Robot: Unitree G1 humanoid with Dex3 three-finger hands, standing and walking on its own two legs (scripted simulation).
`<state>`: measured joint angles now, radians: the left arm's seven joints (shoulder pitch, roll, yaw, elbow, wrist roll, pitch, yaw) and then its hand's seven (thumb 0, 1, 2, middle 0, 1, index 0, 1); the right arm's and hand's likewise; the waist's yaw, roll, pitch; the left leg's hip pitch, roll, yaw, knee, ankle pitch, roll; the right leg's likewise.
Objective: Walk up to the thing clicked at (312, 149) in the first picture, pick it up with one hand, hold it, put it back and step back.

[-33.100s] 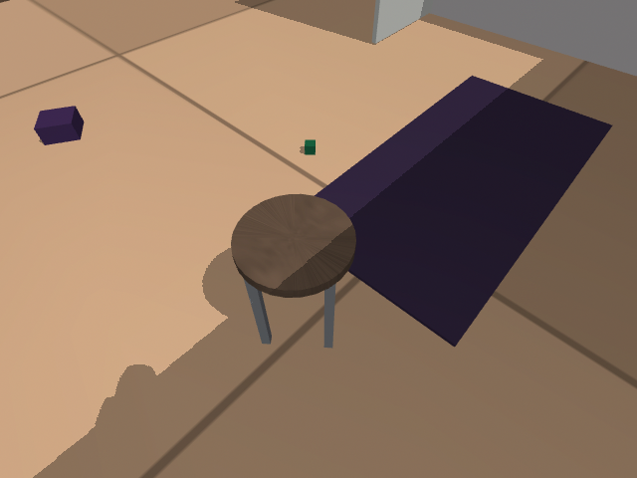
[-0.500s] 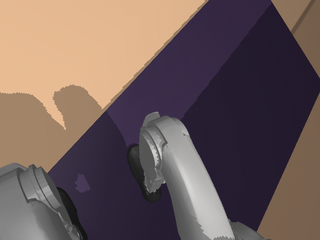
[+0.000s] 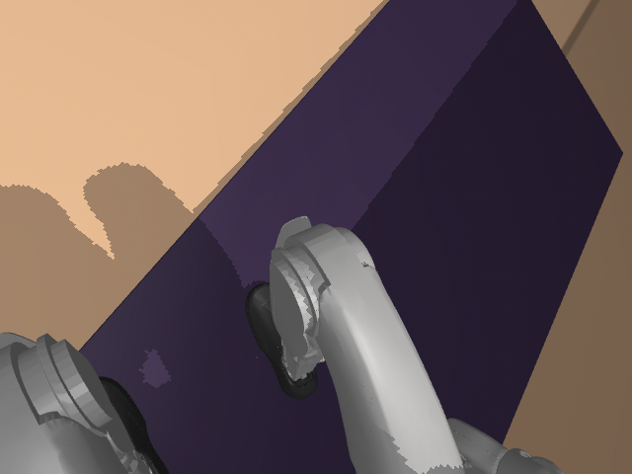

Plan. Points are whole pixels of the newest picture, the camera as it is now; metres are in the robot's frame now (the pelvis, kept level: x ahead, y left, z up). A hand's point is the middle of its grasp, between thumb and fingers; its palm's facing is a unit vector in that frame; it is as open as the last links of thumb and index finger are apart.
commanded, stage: rest palm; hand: left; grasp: from above
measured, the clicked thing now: out of the picture +0.44 +0.33 -0.30
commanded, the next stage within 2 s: close in 0.28 s
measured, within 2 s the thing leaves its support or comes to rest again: neither
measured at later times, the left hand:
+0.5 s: hand out of the picture +0.44 +0.32 -0.26, palm faces -0.03 -0.46 -0.89, open 12.1 cm
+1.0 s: hand out of the picture +0.44 +0.31 -0.26, palm faces -0.03 -0.47 -0.88, open 9.5 cm
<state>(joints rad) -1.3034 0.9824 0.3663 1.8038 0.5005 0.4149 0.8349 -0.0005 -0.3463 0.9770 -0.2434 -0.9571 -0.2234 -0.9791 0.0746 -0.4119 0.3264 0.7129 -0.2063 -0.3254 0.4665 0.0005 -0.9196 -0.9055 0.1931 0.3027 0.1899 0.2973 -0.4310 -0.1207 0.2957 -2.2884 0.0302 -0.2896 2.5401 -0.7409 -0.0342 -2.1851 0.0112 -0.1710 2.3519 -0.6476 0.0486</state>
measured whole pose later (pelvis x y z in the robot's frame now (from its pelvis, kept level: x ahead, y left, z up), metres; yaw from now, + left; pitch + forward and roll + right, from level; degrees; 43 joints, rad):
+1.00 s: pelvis +0.00 +0.00 +0.00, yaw -1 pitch +26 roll -15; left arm -1.27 1.02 0.37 1.78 0.47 0.40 0.84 0.00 0.14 0.55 -0.57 -0.65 -0.60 -0.62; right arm 0.09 -0.44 0.36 0.67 -0.20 -0.31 0.46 0.00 -0.91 -0.90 0.19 0.30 0.19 0.30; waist -0.45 -0.15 0.32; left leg -2.28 0.03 -0.32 2.55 -0.75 -0.04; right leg -2.17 0.02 -0.20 2.34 -0.65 0.05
